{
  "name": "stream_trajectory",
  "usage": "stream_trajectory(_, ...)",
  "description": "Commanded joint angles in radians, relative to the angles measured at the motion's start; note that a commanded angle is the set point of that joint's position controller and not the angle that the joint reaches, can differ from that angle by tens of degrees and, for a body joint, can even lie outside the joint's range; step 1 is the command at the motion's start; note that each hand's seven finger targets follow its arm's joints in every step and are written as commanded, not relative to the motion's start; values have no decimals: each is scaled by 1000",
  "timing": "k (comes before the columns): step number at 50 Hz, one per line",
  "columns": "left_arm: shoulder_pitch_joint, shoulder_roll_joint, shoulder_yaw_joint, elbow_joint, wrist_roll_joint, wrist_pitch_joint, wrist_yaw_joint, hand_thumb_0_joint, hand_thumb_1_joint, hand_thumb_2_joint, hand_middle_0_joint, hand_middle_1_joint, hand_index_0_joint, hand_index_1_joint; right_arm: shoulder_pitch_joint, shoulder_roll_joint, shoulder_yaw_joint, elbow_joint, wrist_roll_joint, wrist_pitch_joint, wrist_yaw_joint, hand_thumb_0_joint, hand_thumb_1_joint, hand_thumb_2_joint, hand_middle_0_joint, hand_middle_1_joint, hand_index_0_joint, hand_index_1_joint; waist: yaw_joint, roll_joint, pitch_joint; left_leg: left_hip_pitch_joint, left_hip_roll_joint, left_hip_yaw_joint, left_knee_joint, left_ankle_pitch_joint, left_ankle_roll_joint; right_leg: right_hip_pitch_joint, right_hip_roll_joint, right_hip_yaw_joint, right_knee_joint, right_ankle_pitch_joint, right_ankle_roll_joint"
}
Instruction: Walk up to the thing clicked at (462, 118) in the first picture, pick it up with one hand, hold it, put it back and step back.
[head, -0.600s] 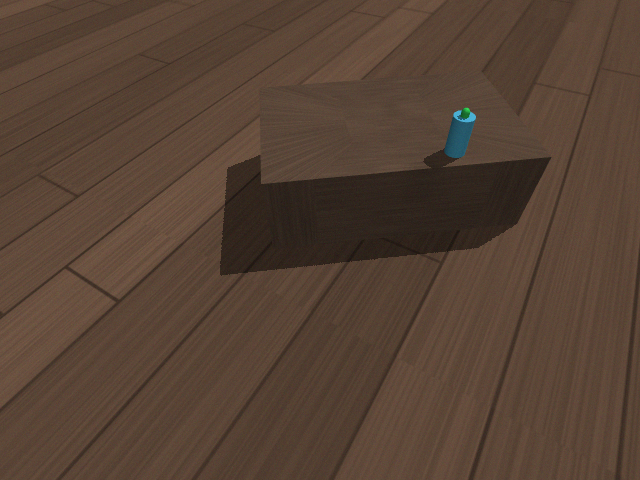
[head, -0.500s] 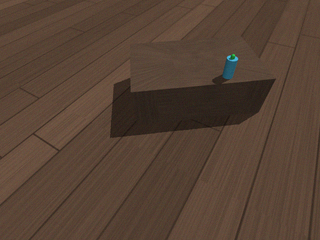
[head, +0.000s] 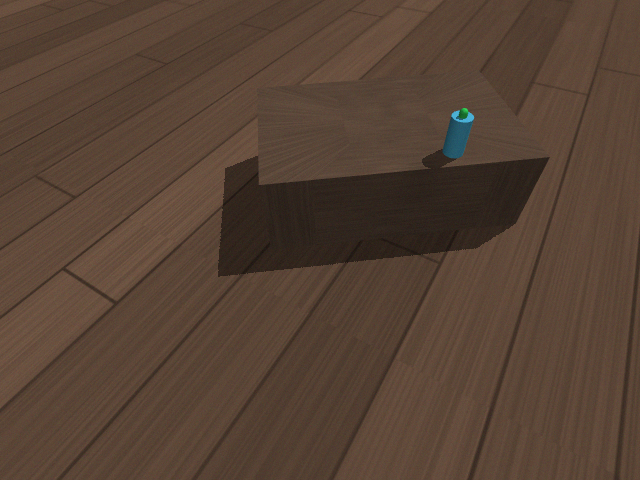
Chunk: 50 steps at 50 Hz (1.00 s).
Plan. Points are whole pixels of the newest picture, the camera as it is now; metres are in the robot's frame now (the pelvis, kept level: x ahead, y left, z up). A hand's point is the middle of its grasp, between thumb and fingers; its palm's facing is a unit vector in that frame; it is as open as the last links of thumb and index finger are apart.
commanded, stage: stand
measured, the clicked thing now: (458, 131) +1.25 -0.46 -0.33
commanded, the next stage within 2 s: walk up in 0.52 s
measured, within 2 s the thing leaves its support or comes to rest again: neither
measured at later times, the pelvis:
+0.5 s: pelvis +0.00 +0.00 +0.00, yaw +0 degrees
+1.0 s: pelvis +0.10 -0.05 -0.01, yaw -10 degrees
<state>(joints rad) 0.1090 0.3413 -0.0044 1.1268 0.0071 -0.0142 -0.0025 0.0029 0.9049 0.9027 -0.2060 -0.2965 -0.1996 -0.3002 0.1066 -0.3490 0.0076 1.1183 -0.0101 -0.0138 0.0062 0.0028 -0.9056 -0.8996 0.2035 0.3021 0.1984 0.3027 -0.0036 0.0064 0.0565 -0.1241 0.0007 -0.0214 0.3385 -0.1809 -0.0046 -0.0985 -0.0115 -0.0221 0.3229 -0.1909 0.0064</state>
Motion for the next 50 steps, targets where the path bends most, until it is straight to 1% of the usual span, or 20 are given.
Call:
stream_trajectory(1,-35,215,42,-62,1,-21,13,0,900,900,-200,-300,-200,-300,-33,-203,-36,-54,4,-20,-16,0,-900,-900,200,300,200,300,4,-4,-88,18,120,-87,-48,170,26,12,-124,95,-45,160,-30)
stream_trajectory(25,-28,216,43,-62,0,-20,12,0,900,900,-200,-300,-200,-300,-20,-209,-38,-53,4,-21,-16,0,-900,-900,200,300,200,300,6,-13,-82,10,120,-88,-54,162,30,25,-128,95,-56,150,-31)
stream_trajectory(26,64,301,102,-135,16,-27,-14,0,900,900,-200,-300,-200,-300,15,-309,-108,-137,-23,-39,3,0,-900,-900,200,300,200,300,-6,-12,-165,89,79,-47,67,-337,80,-44,-75,149,10,-306,-73)
stream_trajectory(27,66,300,107,-127,27,-27,-21,0,900,900,-200,-300,-200,-300,26,-309,-118,-127,-32,-43,12,0,-900,-900,200,300,200,300,-11,1,-99,55,95,-79,81,-469,99,-171,-106,195,28,-463,-93)
stream_trajectory(29,-5,264,109,-184,26,-35,-31,0,900,900,-200,-300,-200,-300,48,-281,-119,-151,-27,-43,23,0,-900,-900,200,300,200,300,-36,-3,32,-16,130,-145,55,-489,127,-322,-96,217,96,-458,-98)
stream_trajectory(30,-34,237,105,-204,23,-37,-34,0,900,900,-200,-300,-200,-300,84,-278,-125,-151,-29,-48,24,0,-900,-900,200,300,200,300,-62,24,73,58,164,-192,-3,-497,151,-446,-63,169,164,-387,-82)
stream_trajectory(31,-69,219,100,-220,19,-39,-36,0,900,900,-200,-300,-200,-300,146,-302,-141,-145,-27,-53,20,0,-900,-900,200,300,200,300,-102,82,70,184,251,-302,-95,-504,198,-568,7,70,303,-287,-52)
stream_trajectory(32,-71,227,101,-240,24,-41,-35,0,900,900,-200,-300,-200,-300,167,-346,-157,-161,-30,-59,20,0,-900,-900,200,300,200,300,-120,161,68,203,388,-427,-180,-484,269,-639,-16,50,499,-312,-40)
stream_trajectory(33,-54,253,103,-255,28,-45,-36,0,900,900,-200,-300,-200,-300,152,-356,-159,-188,-29,-64,22,0,-900,-900,200,300,200,300,-99,102,74,163,435,-458,-202,-498,303,-635,-69,86,546,-312,-30)
stream_trajectory(34,-23,265,104,-255,25,-46,-46,0,900,900,-200,-300,-200,-300,133,-334,-154,-209,-28,-67,24,0,-900,-900,200,300,200,300,-70,51,63,122,402,-408,-206,-469,288,-576,-87,101,551,-274,-24)
stream_trajectory(36,48,248,101,-249,15,-53,-62,0,900,900,-200,-300,-200,-300,47,-336,-155,-250,-34,-64,30,0,-900,-900,200,300,200,300,-23,159,39,108,358,-248,-155,-347,243,-470,-115,86,407,-278,-25)
stream_trajectory(38,119,252,113,-225,15,-56,-69,0,900,900,-200,-300,-200,-300,-8,-318,-151,-282,-40,-56,38,0,-900,-900,200,300,200,300,10,170,3,-14,262,-79,-71,-241,188,-239,-68,19,287,-182,-26)
stream_trajectory(40,316,275,139,-164,16,-64,-55,0,900,900,-200,-300,-200,-300,-29,-276,-136,-307,-34,-44,44,0,-900,-900,200,300,200,300,110,13,-69,-200,164,65,229,-156,124,128,-6,-28,154,24,-19)
stream_trajectory(41,433,350,167,-143,22,-73,-37,0,900,900,-200,-300,-200,-300,28,-218,-114,-314,-27,-42,46,0,-900,-900,200,300,200,300,153,-219,-128,-356,71,140,536,-239,85,313,-33,80,86,-113,-36)
stream_trajectory(42,464,442,184,-178,27,-80,-20,0,900,900,-200,-300,-200,-300,17,-167,-92,-353,-18,-37,49,0,-900,-900,200,300,200,300,159,-416,-97,-591,-64,99,757,-444,31,306,-292,614,-129,-399,-129)
stream_trajectory(43,354,439,166,-223,15,-76,-23,0,900,900,-200,-300,-200,-300,23,-261,-117,-333,-25,-24,38,0,-900,-900,200,300,200,300,96,-195,-39,-544,24,-35,810,-378,17,132,-399,782,-165,-490,-232)
stream_trajectory(44,272,415,163,-258,-6,-76,-23,0,900,900,-200,-300,-200,-300,40,-297,-127,-306,-17,-22,41,0,-900,-900,200,300,200,300,66,-62,16,-541,74,-60,824,-287,21,92,-371,682,-156,-472,-241)
stream_trajectory(46,205,362,146,-279,-10,-79,-12,0,900,900,-200,-300,-200,-300,75,-289,-122,-285,-13,-21,46,0,-900,-900,200,300,200,300,31,-64,78,-529,119,-60,772,-176,30,-4,-288,511,-162,-453,-214)
stream_trajectory(48,216,340,136,-282,-11,-87,-14,0,900,900,-200,-300,-200,-300,136,-279,-126,-268,-16,-18,60,0,-900,-900,200,300,200,300,12,-90,77,-460,123,-55,705,-111,22,-66,-230,386,-148,-313,-194)
stream_trajectory(50,219,331,137,-301,-12,-95,-14,0,900,900,-200,-300,-200,-300,157,-268,-131,-276,-20,-15,71,0,-900,-900,200,300,200,300,14,-108,71,-441,123,-29,612,-78,-1,-80,-203,304,-131,-244,-205)
